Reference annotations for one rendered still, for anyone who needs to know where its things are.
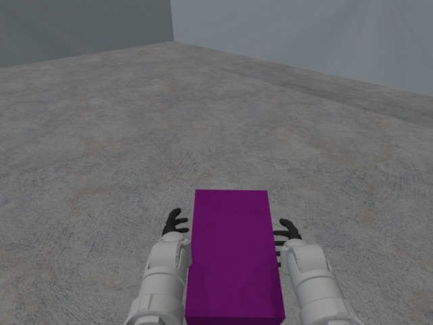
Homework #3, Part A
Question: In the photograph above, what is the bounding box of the right robot hand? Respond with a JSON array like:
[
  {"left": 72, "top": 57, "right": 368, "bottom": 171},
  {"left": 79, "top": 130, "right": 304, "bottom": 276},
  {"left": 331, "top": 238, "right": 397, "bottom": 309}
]
[{"left": 273, "top": 219, "right": 302, "bottom": 267}]

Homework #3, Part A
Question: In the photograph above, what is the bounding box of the left robot hand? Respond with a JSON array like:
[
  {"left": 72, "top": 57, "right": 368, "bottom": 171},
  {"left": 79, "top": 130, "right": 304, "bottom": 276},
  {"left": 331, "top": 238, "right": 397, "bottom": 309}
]
[{"left": 162, "top": 208, "right": 189, "bottom": 236}]

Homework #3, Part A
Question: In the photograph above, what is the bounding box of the carton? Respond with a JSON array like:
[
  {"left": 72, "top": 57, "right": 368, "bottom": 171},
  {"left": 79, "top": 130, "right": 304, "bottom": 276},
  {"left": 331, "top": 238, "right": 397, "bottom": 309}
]
[{"left": 185, "top": 190, "right": 286, "bottom": 325}]

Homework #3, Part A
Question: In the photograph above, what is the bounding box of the robot left forearm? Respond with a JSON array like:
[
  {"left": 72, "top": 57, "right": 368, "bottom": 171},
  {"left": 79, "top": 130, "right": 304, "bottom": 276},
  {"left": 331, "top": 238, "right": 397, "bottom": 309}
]
[{"left": 124, "top": 232, "right": 192, "bottom": 325}]

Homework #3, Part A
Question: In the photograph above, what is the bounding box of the robot right forearm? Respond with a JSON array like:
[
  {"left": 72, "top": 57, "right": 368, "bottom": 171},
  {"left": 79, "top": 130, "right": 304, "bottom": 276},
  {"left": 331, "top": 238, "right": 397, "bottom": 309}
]
[{"left": 280, "top": 238, "right": 364, "bottom": 325}]

